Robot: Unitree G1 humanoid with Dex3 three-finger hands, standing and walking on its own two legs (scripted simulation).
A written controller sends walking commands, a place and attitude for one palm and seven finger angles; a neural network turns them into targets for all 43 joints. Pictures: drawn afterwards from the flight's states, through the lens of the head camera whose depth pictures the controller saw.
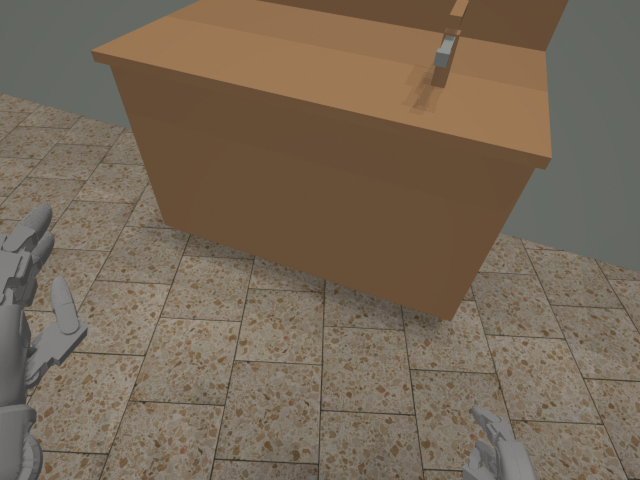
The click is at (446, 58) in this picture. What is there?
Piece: tap's lever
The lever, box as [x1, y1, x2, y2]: [433, 48, 450, 67]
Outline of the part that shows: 438,48 433,64 445,67 450,50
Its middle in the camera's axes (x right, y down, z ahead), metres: +0.26 -0.39 +0.84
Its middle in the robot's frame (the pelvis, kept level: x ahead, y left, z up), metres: +0.91 -0.20 +0.15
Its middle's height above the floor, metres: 0.92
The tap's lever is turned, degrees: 0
